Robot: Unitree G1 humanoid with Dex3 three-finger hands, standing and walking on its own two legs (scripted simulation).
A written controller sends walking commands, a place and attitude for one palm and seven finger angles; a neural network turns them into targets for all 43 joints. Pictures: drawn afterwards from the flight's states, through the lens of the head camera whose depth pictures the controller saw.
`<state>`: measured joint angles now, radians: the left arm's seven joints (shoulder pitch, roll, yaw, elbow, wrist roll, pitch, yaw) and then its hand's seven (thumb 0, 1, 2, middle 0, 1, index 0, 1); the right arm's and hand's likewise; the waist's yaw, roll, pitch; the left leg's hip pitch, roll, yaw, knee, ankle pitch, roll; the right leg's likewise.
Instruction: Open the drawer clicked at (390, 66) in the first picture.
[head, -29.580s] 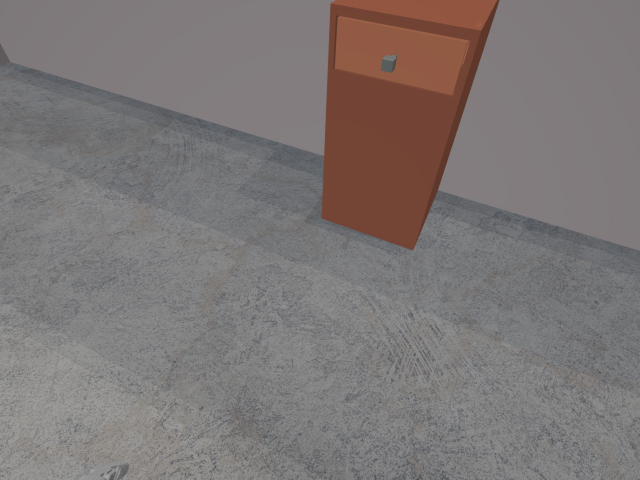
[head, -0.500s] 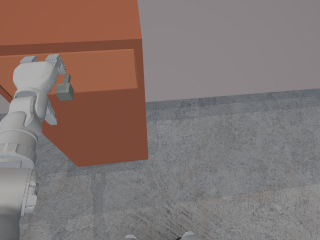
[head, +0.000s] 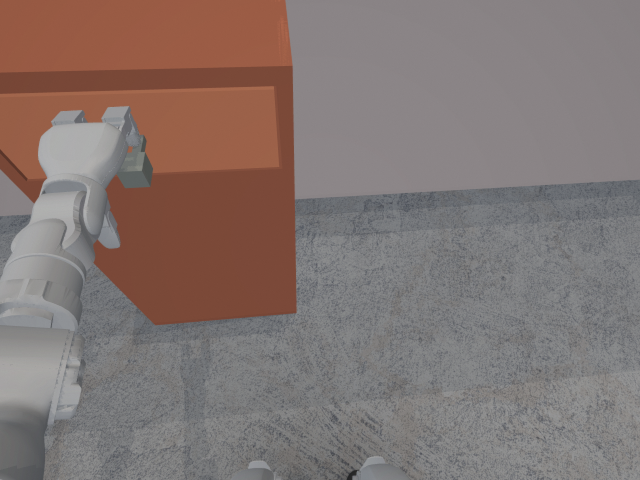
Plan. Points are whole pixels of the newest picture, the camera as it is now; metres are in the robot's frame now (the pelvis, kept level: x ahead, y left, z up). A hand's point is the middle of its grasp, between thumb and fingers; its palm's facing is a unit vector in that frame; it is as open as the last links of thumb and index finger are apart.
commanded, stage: lower the fingers behind the handle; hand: left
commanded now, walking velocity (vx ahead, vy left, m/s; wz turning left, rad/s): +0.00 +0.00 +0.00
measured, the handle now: (136, 159) +0.53 +0.25 +0.04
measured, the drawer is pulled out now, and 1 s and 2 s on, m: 0.00 0.00 0.00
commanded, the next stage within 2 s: lift the fingers back up to retry in 0.58 s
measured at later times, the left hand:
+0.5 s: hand (106, 181) +0.48 +0.27 +0.05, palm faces -0.06 +0.01 -1.00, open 14.1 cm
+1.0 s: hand (105, 177) +0.48 +0.27 +0.06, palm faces -0.05 -0.01 -1.00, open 14.0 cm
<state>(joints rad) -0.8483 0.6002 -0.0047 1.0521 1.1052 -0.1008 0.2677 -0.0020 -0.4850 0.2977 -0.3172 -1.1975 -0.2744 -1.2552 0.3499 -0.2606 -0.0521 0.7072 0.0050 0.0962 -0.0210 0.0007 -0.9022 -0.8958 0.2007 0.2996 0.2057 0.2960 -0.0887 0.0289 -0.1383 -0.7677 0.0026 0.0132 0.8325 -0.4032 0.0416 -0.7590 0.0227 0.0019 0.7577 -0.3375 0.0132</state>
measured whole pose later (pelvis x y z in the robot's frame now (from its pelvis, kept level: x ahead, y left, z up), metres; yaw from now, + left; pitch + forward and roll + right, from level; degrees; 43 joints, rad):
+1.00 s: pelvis +0.00 +0.00 +0.00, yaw -1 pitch +18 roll -2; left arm -0.79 0.62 0.03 0.98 1.08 -0.13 0.20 0.00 -0.48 0.30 -0.32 -1.20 -0.28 -1.21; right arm 0.36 -0.25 -0.04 0.70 0.01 0.09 -0.04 0.00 -0.90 -0.90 0.20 0.30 0.21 0.30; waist -0.10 0.04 -0.13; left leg -0.74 0.01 0.02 0.82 -0.40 0.04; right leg -0.73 0.03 0.01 0.74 -0.33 0.01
